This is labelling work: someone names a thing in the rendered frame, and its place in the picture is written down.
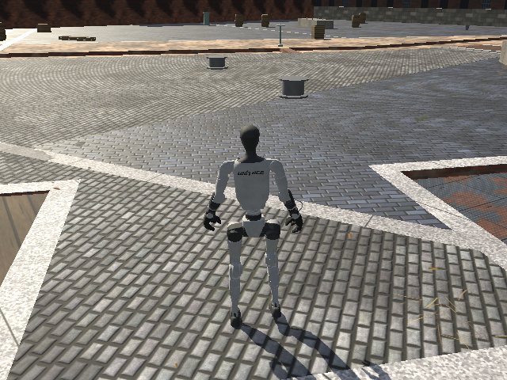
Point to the left robot forearm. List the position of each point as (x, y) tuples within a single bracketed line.
[(212, 208)]

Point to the robot right upper arm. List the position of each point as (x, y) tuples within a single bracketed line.
[(280, 178)]

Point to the right robot foot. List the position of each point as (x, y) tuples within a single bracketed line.
[(275, 311)]

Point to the robot left upper arm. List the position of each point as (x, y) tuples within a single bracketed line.
[(221, 182)]

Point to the robot left hand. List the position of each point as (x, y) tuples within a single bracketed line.
[(208, 220)]

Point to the right robot forearm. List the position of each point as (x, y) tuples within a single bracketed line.
[(291, 207)]

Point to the robot right hand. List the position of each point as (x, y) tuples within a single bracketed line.
[(298, 222)]

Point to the humanoid robot torso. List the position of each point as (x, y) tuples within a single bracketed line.
[(251, 181)]

